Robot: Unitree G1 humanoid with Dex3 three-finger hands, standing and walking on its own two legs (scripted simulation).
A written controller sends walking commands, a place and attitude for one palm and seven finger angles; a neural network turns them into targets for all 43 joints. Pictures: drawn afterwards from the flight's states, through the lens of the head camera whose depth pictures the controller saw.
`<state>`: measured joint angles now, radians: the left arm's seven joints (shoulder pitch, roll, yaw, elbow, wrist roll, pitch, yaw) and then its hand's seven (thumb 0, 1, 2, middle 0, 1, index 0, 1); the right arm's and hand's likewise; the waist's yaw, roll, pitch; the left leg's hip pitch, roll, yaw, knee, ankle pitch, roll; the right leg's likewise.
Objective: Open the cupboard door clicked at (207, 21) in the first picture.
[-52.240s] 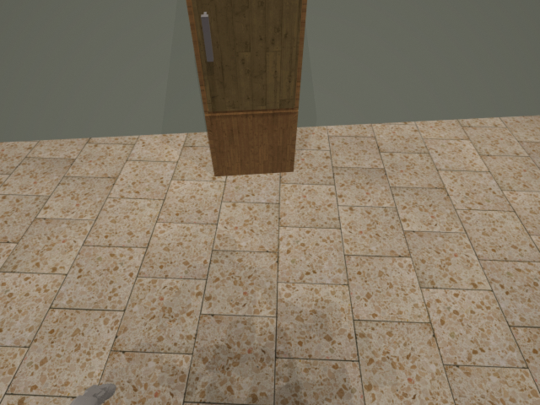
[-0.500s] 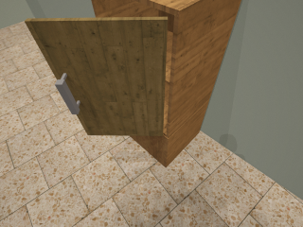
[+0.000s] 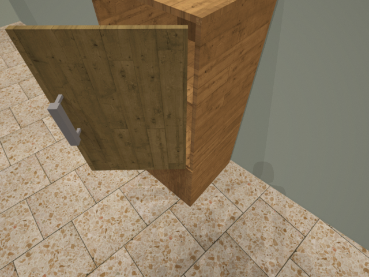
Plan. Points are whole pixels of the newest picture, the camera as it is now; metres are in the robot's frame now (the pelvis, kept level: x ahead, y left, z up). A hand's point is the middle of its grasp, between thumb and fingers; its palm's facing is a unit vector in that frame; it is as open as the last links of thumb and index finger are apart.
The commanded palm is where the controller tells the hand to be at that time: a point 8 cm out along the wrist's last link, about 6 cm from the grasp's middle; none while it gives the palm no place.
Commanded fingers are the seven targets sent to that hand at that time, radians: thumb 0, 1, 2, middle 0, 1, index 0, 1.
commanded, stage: look again from close up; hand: left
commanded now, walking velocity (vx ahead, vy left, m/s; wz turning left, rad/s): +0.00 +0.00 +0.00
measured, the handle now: (68, 120) +0.53 +0.37 -0.01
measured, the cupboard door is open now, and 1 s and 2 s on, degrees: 42 42 42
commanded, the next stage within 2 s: shuffle to correct the standing spot in 0.50 s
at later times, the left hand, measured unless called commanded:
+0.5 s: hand out of the picture -0.03 +0.23 -0.18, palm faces +0.00 -0.98 -0.21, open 7.4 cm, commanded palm none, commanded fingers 0.00 0.90 0.90 -0.20 -0.30 -0.20 -0.30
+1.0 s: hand out of the picture -0.10 +0.27 -0.19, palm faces -0.01 -0.99 -0.15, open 7.4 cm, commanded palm none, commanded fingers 0.00 0.90 0.90 -0.20 -0.30 -0.20 -0.30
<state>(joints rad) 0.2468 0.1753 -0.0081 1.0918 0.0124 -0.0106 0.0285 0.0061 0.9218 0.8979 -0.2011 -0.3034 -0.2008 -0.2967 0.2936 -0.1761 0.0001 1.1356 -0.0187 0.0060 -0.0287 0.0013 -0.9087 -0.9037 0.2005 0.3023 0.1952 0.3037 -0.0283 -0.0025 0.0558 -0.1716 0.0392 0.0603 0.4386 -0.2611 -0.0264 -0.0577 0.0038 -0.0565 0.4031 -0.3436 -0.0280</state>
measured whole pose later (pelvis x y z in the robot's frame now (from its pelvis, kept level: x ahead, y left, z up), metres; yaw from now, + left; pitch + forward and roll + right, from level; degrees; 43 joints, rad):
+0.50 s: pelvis -0.07 +0.04 +0.00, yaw +0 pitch -3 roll -1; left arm 0.29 0.21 -0.01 0.99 0.02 0.02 0.02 0.00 0.91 0.90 -0.20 -0.30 -0.20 -0.30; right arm 0.18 -0.21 -0.01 0.97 -0.02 0.00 -0.01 0.00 -0.91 -0.90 0.20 0.30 0.20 0.30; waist 0.01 -0.01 0.01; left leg -0.26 0.01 0.07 0.51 -0.21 0.04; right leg -0.14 -0.03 -0.04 0.48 -0.28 0.03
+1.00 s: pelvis -0.08 +0.10 -0.01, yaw -3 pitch -1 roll -2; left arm 0.38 0.14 0.03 1.06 0.04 0.05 0.02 0.01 0.91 0.90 -0.20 -0.30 -0.20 -0.30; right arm 0.42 -0.16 -0.03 1.07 -0.03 0.01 -0.02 0.00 -0.91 -0.90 0.20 0.30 0.19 0.30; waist -0.01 -0.01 0.01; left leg -0.27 -0.03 0.13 0.54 -0.27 0.12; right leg -0.39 -0.07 -0.04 0.91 -0.43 -0.01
